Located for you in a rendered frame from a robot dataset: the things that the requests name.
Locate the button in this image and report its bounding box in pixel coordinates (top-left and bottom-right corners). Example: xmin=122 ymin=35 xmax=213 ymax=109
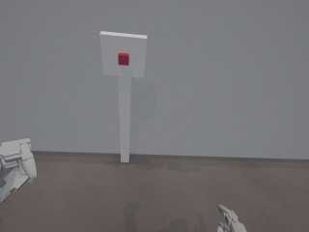
xmin=118 ymin=53 xmax=129 ymax=66

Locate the robot left hand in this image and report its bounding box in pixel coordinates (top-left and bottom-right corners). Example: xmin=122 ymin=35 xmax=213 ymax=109
xmin=0 ymin=138 xmax=37 ymax=204

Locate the robot right hand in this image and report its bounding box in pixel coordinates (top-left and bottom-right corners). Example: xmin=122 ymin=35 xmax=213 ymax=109
xmin=217 ymin=205 xmax=247 ymax=232

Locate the panel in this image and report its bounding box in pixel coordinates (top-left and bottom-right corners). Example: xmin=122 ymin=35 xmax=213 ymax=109
xmin=99 ymin=31 xmax=148 ymax=162

